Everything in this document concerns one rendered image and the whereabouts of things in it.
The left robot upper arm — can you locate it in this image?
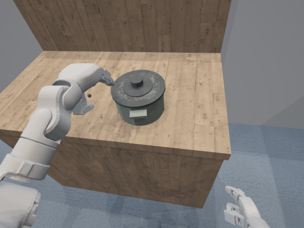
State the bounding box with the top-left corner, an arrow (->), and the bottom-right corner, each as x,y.
0,180 -> 41,228

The right robot hand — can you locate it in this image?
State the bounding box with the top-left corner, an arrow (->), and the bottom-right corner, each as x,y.
224,186 -> 261,228

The robot right forearm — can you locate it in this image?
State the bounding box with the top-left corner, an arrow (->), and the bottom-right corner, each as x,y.
245,217 -> 270,228

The lid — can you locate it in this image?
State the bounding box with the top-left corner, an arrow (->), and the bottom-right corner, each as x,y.
111,70 -> 165,108

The left robot hand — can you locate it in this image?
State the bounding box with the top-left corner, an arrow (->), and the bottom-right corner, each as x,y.
58,63 -> 114,115

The knob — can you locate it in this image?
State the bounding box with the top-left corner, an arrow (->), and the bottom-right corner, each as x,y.
130,75 -> 143,88

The pot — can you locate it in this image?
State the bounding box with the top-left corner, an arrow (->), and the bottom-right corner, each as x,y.
116,96 -> 164,126

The table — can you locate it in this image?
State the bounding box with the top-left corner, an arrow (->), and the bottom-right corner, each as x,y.
0,0 -> 232,209

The robot left forearm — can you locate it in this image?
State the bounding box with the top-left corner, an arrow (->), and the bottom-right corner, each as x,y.
0,77 -> 82,183

